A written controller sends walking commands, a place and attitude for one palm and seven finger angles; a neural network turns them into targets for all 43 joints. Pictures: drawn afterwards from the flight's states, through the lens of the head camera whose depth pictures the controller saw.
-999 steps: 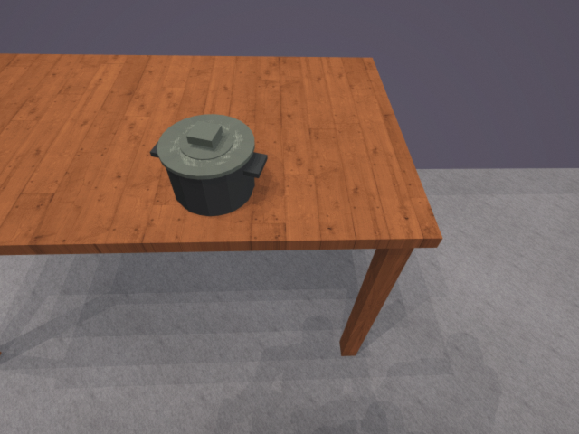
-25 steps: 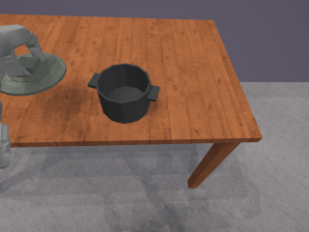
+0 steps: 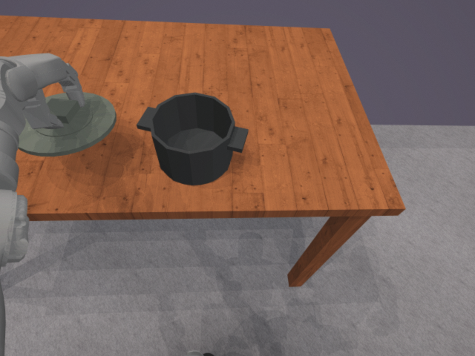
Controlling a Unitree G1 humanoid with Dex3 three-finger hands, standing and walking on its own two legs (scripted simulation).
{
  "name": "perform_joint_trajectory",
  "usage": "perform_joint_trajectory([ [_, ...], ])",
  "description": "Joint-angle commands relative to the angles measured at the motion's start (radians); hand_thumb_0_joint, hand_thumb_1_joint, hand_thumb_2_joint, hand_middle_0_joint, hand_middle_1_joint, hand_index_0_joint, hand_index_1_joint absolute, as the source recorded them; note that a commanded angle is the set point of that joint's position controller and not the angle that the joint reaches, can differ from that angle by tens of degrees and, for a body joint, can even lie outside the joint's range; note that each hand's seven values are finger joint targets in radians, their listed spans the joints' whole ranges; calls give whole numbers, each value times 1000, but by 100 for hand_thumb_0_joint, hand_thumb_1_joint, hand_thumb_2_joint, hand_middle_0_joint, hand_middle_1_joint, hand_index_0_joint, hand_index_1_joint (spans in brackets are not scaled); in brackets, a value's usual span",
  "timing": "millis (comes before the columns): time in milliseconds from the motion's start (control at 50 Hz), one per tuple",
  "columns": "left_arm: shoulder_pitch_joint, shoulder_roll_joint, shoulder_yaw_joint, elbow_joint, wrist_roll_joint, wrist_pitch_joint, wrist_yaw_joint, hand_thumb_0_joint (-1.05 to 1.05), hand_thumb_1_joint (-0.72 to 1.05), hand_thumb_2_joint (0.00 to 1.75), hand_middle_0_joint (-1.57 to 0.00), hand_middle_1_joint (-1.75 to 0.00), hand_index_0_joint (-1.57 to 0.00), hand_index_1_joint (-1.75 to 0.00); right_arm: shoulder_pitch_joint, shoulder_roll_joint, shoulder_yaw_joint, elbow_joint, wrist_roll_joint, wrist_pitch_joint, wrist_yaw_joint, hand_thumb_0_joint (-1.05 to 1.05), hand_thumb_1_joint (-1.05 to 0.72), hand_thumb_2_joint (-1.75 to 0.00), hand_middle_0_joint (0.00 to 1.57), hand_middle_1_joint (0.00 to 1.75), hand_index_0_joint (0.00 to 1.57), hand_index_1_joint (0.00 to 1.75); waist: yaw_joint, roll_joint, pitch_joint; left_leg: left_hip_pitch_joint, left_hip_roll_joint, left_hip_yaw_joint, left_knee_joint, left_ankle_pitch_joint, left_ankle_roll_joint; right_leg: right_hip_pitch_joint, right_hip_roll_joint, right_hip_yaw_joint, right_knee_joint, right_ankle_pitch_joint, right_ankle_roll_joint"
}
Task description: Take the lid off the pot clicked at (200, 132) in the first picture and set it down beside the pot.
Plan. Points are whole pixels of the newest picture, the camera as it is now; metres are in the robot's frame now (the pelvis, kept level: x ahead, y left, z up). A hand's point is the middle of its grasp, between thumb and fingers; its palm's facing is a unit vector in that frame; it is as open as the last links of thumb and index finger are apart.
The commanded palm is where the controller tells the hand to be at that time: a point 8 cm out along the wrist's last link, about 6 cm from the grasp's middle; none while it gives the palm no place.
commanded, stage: lower the lid onto the table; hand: left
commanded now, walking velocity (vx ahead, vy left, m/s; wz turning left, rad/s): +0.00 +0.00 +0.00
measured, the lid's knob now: (60, 110) +0.50 +0.28 +0.11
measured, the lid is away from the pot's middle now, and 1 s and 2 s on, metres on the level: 0.22 0.22 0.24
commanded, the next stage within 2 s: open the fingers wide in 1.40 s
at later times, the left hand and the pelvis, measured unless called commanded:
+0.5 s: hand (55, 120) +0.48 +0.29 +0.10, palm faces -0.48 -0.10 -0.87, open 8.1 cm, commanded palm +0.52 +0.29 +0.17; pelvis +0.01 -0.01 +0.00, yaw -1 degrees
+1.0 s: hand (61, 137) +0.47 +0.29 +0.07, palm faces -0.51 -0.10 -0.85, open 8.1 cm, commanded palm +0.53 +0.29 +0.13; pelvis +0.00 -0.01 -0.01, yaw -2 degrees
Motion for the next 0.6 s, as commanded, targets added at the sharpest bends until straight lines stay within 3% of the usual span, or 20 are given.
perform_joint_trajectory([
  [0, -574, 294, 78, -215, 28, 5, 65, 0, 62, 101, -95, -111, -79, -102, 108, -194, -70, -57, -10, -28, -11, 0, -90, -90, 20, 30, 20, 30, -1, 138, -424, 564, 35, -105, -30, 287, -13, -192, 66, -45, -56, 186, -66],
  [60, -573, 304, 98, -218, 33, 6, 71, 0, 62, 101, -95, -111, -79, -102, 124, -193, -76, -57, -14, -26, -12, 0, -90, -90, 20, 30, 20, 30, -4, 150, -466, 598, 32, -110, -13, 336, -15, -197, 72, -42, -51, 200, -62],
  [100, -522, 289, 90, -171, 18, 1, 63, 0, 62, 101, -95, -111, -79, -102, 130, -194, -74, -58, -12, -27, -15, 0, -90, -90, 20, 30, 20, 30, -6, 118, -452, 567, 32, -98, -10, 336, -10, -191, 70, -42, -48, 215, -61],
  [160, -530, 339, 120, -162, 24, 4, 67, 0, 62, 101, -95, -111, -79, -102, 141, -199, -76, -50, -11, -16, -16, 0, -90, -90, 20, 30, 20, 30, -8, 105, -455, 538, 26, -86, -1, 305, -5, -178, 74, -38, -43, 221, -56],
  [200, -531, 333, 113, -194, 26, -9, 66, 0, 62, 101, -95, -111, -79, -102, 137, -197, -73, -54, -10, -16, -21, 0, -90, -90, 20, 30, 20, 30, -6, 124, -473, 553, 32, -84, 8, 383, -7, -179, 73, -41, -34, 254, -59],
  [220, -534, 362, 135, -205, 35, -12, 71, 0, 62, 101, -95, -111, -79, -102, 146, -198, -77, -51, -13, -13, -20, 0, -90, -90, 20, 30, 20, 30, -8, 132, -489, 565, 31, -82, 18, 392, -6, -177, 77, -36, -34, 255, -54],
  [280, -506, 347, 120, -166, 34, -16, 68, 0, 62, 101, -95, -111, -79, -102, 150, -197, -74, -46, -9, -6, -23, 0, -90, -90, 20, 30, 20, 30, -14, 136, -441, 534, 30, -79, 22, 361, -6, -203, 80, -39, -32, 239, -54],
  [300, -489, 326, 108, -176, 26, -24, 64, 0, 62, 101, -95, -111, -79, -102, 147, -193, -73, -52, -8, -6, -24, 0, -90, -90, 20, 30, 20, 30, -11, 151, -455, 544, 34, -76, 26, 413, -6, -206, 77, -39, -27, 256, -57],
  [360, -518, 338, 123, -226, 31, -27, 69, 0, 62, 101, -95, -111, -79, -102, 155, -193, -81, -46, -12, 3, -20, 0, -90, -90, 20, 30, 20, 30, -11, 202, -481, 595, 37, -89, 40, 452, -12, -234, 82, -39, -24, 245, -57],
  [380, -501, 319, 112, -214, 30, -27, 69, 0, 62, 101, -95, -111, -79, -102, 157, -191, -82, -48, -13, 4, -20, 0, -90, -90, 20, 30, 20, 30, -17, 196, -480, 597, 36, -86, 46, 449, -12, -244, 84, -38, -25, 242, -55],
  [400, -488, 328, 127, -238, 21, -40, 66, 0, 62, 101, -95, -111, -79, -102, 155, -191, -79, -52, -13, 3, -22, 0, -90, -90, 20, 30, 20, 30, -7, 195, -499, 611, 45, -91, 45, 507, -16, -241, 82, -44, -16, 257, -58],
  [480, -451, 335, 127, -155, 14, -27, 72, 0, 62, 101, -95, -111, -79, -102, 159, -197, -77, -43, -8, 14, -24, 0, -90, -90, 20, 30, 20, 30, -21, 106, -448, 508, 30, -68, 44, 351, 0, -221, 82, -37, -16, 239, -49],
  [540, -483, 365, 144, -206, 31, -37, 85, 0, 62, 101, -95, -111, -79, -102, 158, -197, -77, -46, -9, 16, -27, 0, -90, -90, 20, 30, 20, 30, -16, 156, -483, 547, 36, -76, 53, 394, -4, -235, 83, -38, -6, 239, -54],
  [580, -480, 339, 123, -195, 34, -38, 90, 0, 62, 101, -95, -111, -79, -102, 156, -193, -76, -43, -7, 13, -31, 0, -90, -90, 20, 30, 20, 30, -22, 167, -466, 535, 36, -74, 53, 355, -5, -250, 82, -38, -7, 217, -54],
])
